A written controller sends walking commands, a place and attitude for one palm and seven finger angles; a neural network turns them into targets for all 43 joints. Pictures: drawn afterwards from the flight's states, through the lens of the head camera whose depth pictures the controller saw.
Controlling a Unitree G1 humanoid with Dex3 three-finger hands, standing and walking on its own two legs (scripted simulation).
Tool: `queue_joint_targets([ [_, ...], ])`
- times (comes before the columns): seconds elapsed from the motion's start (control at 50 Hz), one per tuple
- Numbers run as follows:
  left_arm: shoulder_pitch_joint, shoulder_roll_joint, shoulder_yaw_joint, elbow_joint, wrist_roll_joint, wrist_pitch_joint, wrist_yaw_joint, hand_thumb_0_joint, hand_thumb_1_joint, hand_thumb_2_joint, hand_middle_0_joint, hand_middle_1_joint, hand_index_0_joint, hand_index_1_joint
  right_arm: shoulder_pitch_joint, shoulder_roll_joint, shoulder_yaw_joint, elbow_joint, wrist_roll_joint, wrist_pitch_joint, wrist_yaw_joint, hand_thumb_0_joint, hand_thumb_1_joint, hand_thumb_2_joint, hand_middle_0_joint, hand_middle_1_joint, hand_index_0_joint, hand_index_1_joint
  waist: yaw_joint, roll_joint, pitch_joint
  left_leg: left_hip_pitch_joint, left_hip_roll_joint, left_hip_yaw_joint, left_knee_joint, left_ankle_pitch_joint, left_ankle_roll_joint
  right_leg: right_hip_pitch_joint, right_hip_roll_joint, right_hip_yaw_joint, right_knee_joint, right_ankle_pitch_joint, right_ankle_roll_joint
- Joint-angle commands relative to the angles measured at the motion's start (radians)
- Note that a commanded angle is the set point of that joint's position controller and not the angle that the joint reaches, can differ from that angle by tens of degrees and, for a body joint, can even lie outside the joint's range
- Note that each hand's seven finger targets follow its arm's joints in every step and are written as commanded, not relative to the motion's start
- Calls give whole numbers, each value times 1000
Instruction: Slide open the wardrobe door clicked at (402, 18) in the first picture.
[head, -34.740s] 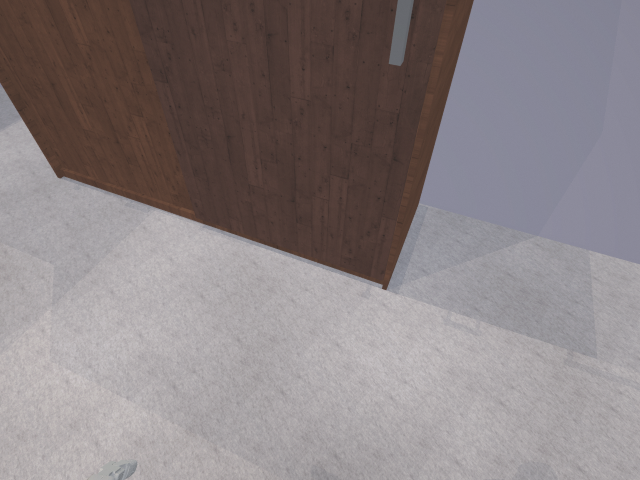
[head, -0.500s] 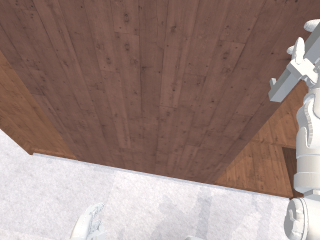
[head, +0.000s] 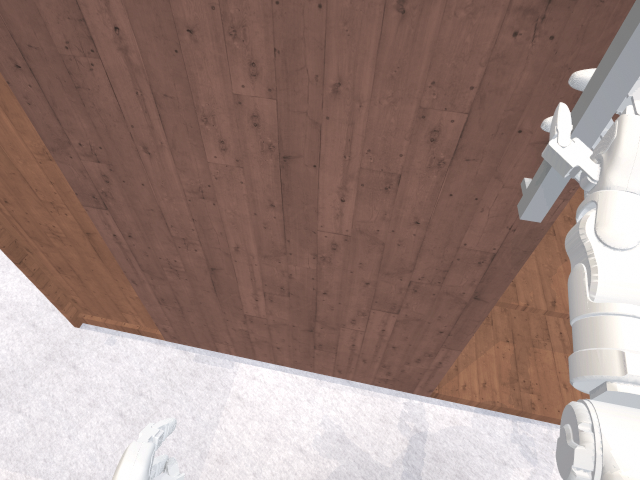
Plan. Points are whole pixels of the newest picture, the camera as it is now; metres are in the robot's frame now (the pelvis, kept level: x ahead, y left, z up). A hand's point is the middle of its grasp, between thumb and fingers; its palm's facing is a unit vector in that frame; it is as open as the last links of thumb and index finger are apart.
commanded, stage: stop walking and hold the door there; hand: right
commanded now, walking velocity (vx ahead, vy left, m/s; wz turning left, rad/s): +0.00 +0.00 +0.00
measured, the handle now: (585, 103) +0.46 -0.24 +0.26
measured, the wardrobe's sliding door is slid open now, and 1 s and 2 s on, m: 0.50 0.50 0.50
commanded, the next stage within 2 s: loosen the grip on the handle in 0.14 s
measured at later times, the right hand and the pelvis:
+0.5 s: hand (575, 140) +0.42 -0.23 +0.25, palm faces +0.36 +0.93 -0.10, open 10.4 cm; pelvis -0.03 +0.01 +0.00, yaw +0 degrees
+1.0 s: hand (579, 140) +0.42 -0.23 +0.24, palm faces +0.29 +0.95 -0.08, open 14.6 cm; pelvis +0.01 +0.01 +0.00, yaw +2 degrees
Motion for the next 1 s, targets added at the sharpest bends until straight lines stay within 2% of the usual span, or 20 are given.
queue_joint_targets([
  [0.0,-42,143,53,-113,1,-39,14,0,900,900,-200,-300,-200,-300,-249,-185,-7,-84,-30,-27,27,0,-900,-900,450,1400,450,1400,-19,45,-245,59,124,-108,-69,155,-22,103,-142,129,-60,230,-7],
  [0.2,-31,141,52,-97,-3,-38,15,0,900,900,-200,-300,-200,-300,-246,-138,36,-49,-30,-31,33,0,-900,-900,450,1400,450,1400,-17,55,-229,23,123,-108,-81,103,-23,111,-137,128,-64,208,-9],
  [0.22,14,169,127,-115,24,-93,-18,0,900,900,-200,-300,-200,-300,-1181,-861,-438,-256,-167,-66,40,0,-900,-900,450,1400,450,1400,-52,239,-185,9,95,-189,-169,293,-24,72,-90,45,6,180,-34],
  [0.24,27,210,192,-45,103,-155,-23,0,900,900,-200,-300,-200,-300,-1210,-742,-464,-54,-140,31,72,0,-779,-842,450,1400,450,1400,26,-111,-480,128,46,-84,39,532,79,-6,5,93,-128,424,12],
  [0.26,62,168,139,-60,32,-178,-23,0,900,900,-200,-300,-200,-300,-945,-381,-176,50,-125,53,90,0,-658,-783,450,1400,450,1400,52,58,-509,17,22,-36,36,414,55,164,-1,59,-39,494,49],
  [0.28,123,144,126,-36,15,-172,-26,0,900,900,-200,-300,-200,-300,-597,-193,-158,216,-96,69,116,0,-538,-725,450,1400,450,1400,35,164,-450,-23,1,-23,18,388,36,168,-15,81,-33,506,36],
  [0.3,83,160,115,-67,25,-174,-31,0,900,900,-200,-300,-200,-300,-556,-198,-198,38,-17,24,136,0,-417,-667,450,1400,450,1400,-15,82,-487,9,5,-34,-10,351,27,240,-18,87,-51,480,34],
  [0.32,54,170,119,-68,28,-178,-26,0,900,900,-200,-300,-200,-300,-552,-292,-262,-35,-1,-6,128,0,-296,-608,450,1400,450,1400,-33,-14,-519,16,9,-53,-26,283,30,263,-6,81,-54,375,29],
  [0.34,46,156,108,-66,34,-182,-23,0,900,900,-200,-300,-200,-300,-583,-268,-221,-29,-16,-33,114,0,-175,-550,450,1400,450,1400,-18,-72,-477,-1,13,-54,-39,237,32,243,0,82,-52,312,25],
  [0.4,39,138,87,-76,16,-194,-48,0,900,900,-200,-300,-200,-300,-610,-124,3,0,-82,-81,65,0,188,-375,450,1400,450,1400,43,-54,-240,-164,17,-59,-71,-21,22,112,-5,103,-91,-48,1],
  [0.46,34,161,84,-95,10,-200,-45,0,900,900,-200,-300,-200,-300,-646,-233,-29,29,-125,-116,19,0,550,-200,423,1367,423,1367,53,13,-220,-173,21,-82,-79,-153,17,29,11,106,-90,-187,-13],
  [0.52,35,162,80,-96,4,-210,-37,0,900,900,-200,-300,-200,-300,-661,-249,-25,28,-98,-154,43,0,550,-200,383,1317,383,1317,50,66,-264,-141,24,-117,-89,-219,11,4,25,86,-60,-175,-17],
  [0.6,47,164,79,-78,-3,-220,-25,0,900,900,-200,-300,-200,-300,-678,-272,-36,42,-58,-166,84,0,550,-200,330,1250,330,1250,45,2,-292,-134,23,-140,-85,-238,13,-7,34,94,-37,-191,-14],
  [0.62,45,179,87,-83,-1,-214,-20,0,900,900,-200,-300,-200,-300,-647,-481,-207,-27,-61,-168,79,0,550,-200,317,1233,317,1233,1,-39,-358,-63,30,-159,-88,-233,16,-12,32,92,-37,-165,-16],
  [0.64,35,174,77,-94,3,-206,-15,0,900,900,-200,-300,-200,-300,-631,-470,-179,-55,-64,-159,81,0,550,-200,303,1217,303,1217,-4,-92,-370,-32,34,-163,-79,-196,19,-21,35,89,-41,-136,-18],
  [0.68,25,152,72,-98,-3,-213,-15,0,900,900,-200,-300,-200,-300,-611,-357,-123,-66,-36,-133,91,0,550,-200,277,1183,277,1183,11,-52,-330,-47,30,-154,-90,-184,18,-12,30,93,-49,-134,-20],
  [0.74,32,165,75,-92,-4,-213,-3,0,900,900,-200,-300,-200,-300,-485,-353,-162,-77,20,-97,108,0,550,-200,250,1150,250,1150,1,19,-290,-19,30,-145,-108,-120,13,-10,20,89,-49,-68,-24],
  [0.88,35,152,79,-104,0,-210,-10,0,900,900,-200,-300,-200,-300,-326,-293,-186,-307,41,-9,95,0,550,-200,250,1150,250,1150,-24,-2,-342,8,9,-75,-27,253,10,116,16,86,-33,243,-18],
  [0.9,53,163,79,-78,2,-201,-2,0,900,900,-200,-300,-200,-300,-380,-359,-227,-247,28,5,83,0,550,-200,250,1150,250,1150,0,17,-313,-23,7,-74,-30,234,6,101,15,90,-31,224,-17],
  [0.98,41,148,77,-102,7,-183,-1,0,900,900,-200,-300,-200,-300,-316,-379,-269,-291,10,42,70,0,550,-200,250,1150,250,1150,-29,3,-356,21,9,-70,-7,289,9,105,20,85,-28,280,-13],
])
